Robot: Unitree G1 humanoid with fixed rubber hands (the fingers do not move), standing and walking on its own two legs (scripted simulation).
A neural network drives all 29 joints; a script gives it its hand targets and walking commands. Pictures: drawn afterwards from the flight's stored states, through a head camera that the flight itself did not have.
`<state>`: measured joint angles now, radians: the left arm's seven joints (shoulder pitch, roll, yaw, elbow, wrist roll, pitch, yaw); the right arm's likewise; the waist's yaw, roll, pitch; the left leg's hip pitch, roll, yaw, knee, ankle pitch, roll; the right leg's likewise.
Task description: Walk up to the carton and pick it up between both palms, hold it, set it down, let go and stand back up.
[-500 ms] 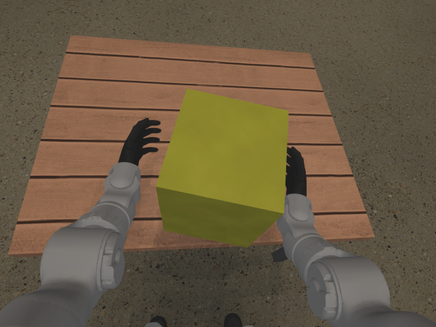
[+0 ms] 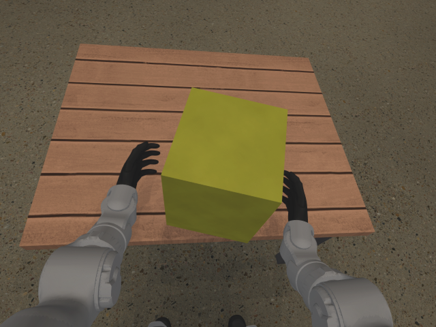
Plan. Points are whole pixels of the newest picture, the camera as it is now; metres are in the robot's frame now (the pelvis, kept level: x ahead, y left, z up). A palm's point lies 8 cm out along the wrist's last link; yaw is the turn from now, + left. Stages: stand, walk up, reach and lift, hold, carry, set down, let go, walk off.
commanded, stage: set down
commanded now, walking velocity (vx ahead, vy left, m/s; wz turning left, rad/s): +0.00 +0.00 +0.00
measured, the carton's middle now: (222, 172) +0.43 -0.04 -0.05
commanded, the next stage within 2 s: none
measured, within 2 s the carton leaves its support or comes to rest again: neither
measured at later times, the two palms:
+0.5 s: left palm (110, 219) +0.33 +0.18 -0.04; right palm (300, 261) +0.23 -0.18 -0.05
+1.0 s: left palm (98, 254) +0.26 +0.19 -0.05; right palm (313, 288) +0.18 -0.19 -0.05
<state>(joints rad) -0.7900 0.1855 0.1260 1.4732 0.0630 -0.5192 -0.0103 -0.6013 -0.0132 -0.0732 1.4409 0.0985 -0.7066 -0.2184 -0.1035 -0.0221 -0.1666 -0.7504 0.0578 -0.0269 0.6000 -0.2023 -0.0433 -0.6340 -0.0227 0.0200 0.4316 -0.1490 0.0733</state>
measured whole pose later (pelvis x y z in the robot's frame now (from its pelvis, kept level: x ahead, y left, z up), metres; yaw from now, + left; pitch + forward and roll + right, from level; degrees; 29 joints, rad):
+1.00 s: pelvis +0.01 +0.00 +0.01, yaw +1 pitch +4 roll -3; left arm -0.08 0.19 0.05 0.81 -0.03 -0.42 -0.13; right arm 0.09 -0.01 0.07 0.94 0.13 -0.73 -0.23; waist -0.05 -0.02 -0.01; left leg -0.41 0.06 -0.03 0.61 -0.27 -0.03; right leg -0.30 -0.02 0.02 0.44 -0.22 0.06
